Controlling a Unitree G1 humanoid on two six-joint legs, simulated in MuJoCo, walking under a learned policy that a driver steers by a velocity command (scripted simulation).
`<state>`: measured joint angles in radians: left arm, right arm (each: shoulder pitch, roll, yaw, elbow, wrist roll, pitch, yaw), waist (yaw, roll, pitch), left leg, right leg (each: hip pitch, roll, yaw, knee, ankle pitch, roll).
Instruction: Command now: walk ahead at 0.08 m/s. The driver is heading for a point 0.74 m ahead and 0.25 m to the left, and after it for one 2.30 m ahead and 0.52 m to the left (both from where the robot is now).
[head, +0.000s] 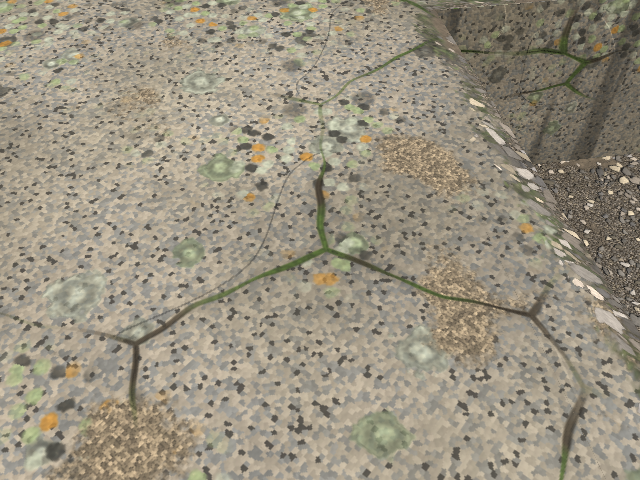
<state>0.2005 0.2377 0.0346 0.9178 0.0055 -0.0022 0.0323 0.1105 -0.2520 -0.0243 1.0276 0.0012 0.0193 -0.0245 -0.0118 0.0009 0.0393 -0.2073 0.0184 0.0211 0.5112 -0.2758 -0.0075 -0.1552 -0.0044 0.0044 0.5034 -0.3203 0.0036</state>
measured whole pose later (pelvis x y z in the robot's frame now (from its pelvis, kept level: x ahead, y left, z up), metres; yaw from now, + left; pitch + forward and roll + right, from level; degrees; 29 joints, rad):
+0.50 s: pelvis +0.12 +0.02 +0.01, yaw +1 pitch +1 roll +0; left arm 0.05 0.25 0.05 0.87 -0.02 -0.07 -0.01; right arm 0.39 -0.21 -0.01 1.10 0.00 -0.05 -0.02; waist -0.07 -0.02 0.05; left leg 0.01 -0.02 0.01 0.29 -0.32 0.03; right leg -0.55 -0.03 -0.03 0.73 -0.16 0.00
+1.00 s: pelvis +0.22 +0.01 +0.01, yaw +1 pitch +0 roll -2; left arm 0.13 0.25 0.05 0.98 -0.03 -0.03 0.02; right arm 0.32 -0.23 -0.04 1.08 -0.01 -0.04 -0.04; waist -0.05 -0.01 -0.02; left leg -0.20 0.04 0.00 0.50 -0.31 0.03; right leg -0.41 0.05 -0.03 0.75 -0.36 -0.04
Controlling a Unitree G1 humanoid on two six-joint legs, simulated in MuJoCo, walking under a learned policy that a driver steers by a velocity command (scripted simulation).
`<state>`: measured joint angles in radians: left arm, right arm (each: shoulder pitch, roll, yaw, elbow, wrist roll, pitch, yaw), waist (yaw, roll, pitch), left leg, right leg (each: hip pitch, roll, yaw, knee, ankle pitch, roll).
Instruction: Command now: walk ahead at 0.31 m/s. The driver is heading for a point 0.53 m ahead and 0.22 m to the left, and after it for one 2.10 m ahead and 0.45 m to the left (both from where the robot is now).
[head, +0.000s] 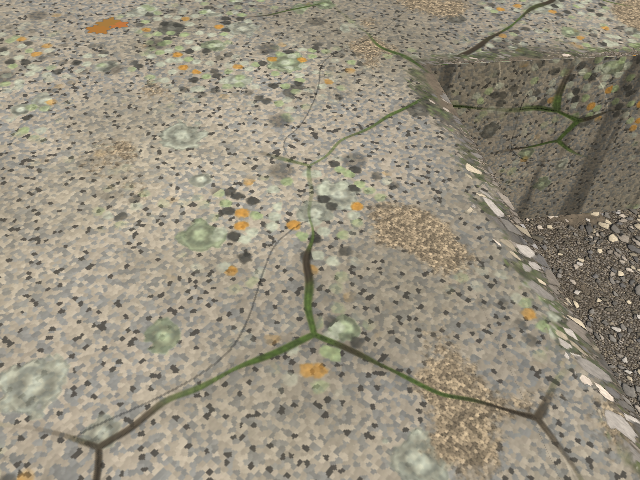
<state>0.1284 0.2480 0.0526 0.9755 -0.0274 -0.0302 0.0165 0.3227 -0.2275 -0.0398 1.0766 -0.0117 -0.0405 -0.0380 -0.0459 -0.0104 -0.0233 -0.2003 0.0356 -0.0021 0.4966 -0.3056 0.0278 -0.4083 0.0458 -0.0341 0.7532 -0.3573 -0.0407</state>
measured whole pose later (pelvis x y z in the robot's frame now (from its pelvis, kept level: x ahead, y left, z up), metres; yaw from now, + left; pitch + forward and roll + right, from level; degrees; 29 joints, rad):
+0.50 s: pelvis +0.19 -0.05 +0.00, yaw +11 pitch +1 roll -2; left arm 0.26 0.23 0.06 1.02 0.01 -0.10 0.00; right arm 0.24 -0.28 -0.10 0.90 0.04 -0.06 -0.01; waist 0.03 0.04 0.00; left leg -0.63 0.10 -0.04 1.09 -0.21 0.05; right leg -0.08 0.01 -0.14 0.29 -0.23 -0.02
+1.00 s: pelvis +0.43 +0.08 +0.00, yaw +29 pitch +1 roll +0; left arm 0.09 0.30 0.06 0.81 0.01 -0.11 0.01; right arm 0.30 -0.25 -0.08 0.77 0.01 -0.06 0.01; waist -0.04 -0.03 0.05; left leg -0.22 -0.12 -0.04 0.36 -0.15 0.12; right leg -0.64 -0.12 0.08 1.00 -0.23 0.03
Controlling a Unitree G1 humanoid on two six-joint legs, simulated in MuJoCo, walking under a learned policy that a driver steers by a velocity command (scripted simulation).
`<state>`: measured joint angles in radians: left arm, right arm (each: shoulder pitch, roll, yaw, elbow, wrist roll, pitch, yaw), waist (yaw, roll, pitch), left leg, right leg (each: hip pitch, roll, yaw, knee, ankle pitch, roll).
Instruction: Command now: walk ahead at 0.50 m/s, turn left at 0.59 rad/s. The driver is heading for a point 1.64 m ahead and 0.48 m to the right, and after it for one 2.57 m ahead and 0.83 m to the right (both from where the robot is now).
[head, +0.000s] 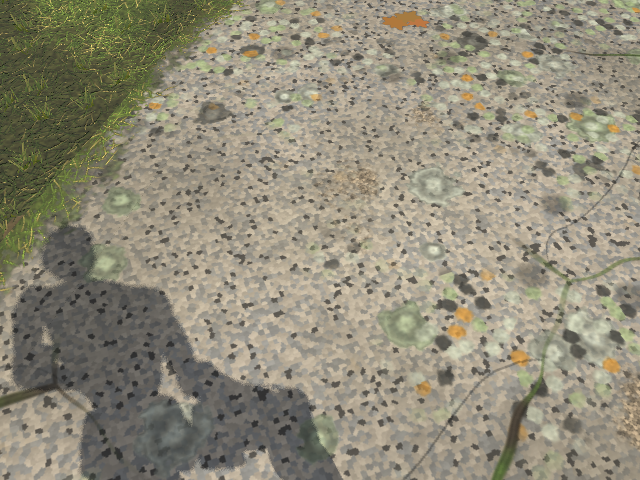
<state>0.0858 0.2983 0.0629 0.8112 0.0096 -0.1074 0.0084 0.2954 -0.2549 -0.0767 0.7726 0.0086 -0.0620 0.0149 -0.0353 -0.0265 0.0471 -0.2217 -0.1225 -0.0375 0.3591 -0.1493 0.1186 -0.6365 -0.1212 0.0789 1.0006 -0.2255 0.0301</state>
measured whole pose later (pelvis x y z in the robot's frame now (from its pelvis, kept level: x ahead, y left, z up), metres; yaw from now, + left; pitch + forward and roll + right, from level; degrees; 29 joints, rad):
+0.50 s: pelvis +0.28 -0.05 +0.00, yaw +6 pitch +2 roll +0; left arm 0.33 0.26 0.06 0.85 -0.01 -0.09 -0.02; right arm 0.19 -0.28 -0.05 0.69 -0.01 -0.09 -0.01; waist 0.05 0.03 0.02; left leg -0.55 0.04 -0.05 0.94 -0.33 0.00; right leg -0.22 0.08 0.07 0.35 -0.16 -0.06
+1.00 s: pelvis +0.48 +0.01 +0.00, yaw -11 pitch +2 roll +1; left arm 0.18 0.33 0.09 0.66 -0.01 0.03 0.00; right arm 0.20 -0.28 -0.07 0.74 -0.01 -0.05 -0.02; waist -0.02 -0.03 0.06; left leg -0.21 0.02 0.12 0.37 -0.19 0.02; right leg -0.62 -0.05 0.01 0.91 -0.25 0.06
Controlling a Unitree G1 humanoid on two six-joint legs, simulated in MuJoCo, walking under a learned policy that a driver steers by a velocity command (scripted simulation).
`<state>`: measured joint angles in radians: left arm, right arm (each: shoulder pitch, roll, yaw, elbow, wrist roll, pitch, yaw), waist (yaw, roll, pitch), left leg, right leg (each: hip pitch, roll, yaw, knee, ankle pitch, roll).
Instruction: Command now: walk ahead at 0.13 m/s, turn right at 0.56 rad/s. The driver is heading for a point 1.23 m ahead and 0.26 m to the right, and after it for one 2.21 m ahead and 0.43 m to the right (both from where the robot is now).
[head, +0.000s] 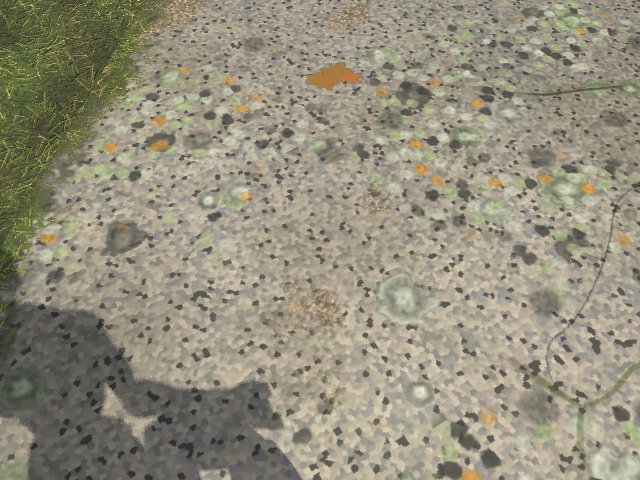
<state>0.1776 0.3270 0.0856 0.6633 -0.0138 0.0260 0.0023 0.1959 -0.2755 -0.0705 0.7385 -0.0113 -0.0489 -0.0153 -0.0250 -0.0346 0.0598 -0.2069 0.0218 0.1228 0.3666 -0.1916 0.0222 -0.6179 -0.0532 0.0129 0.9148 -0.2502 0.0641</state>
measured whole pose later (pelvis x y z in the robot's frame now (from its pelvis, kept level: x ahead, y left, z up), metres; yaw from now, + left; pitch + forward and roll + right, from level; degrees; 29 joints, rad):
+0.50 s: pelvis +0.07 -0.02 -0.01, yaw -17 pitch +3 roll +1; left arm 0.15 0.32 0.08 0.59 0.00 0.05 0.02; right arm 0.11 -0.30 -0.06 0.73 0.00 0.00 -0.01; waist 0.02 0.00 0.05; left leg -0.44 -0.01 -0.08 0.75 -0.36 -0.07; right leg -0.39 0.09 0.14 0.50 -0.15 -0.03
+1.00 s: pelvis +0.10 -0.03 -0.01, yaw -21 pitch +1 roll +0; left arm 0.30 0.26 0.05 0.71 -0.01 -0.04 0.00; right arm 0.27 -0.29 -0.05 0.75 0.02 -0.03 0.00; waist 0.00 0.04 -0.03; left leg -0.38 0.02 -0.01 0.81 -0.44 0.02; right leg -0.16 0.02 0.00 0.44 -0.31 -0.04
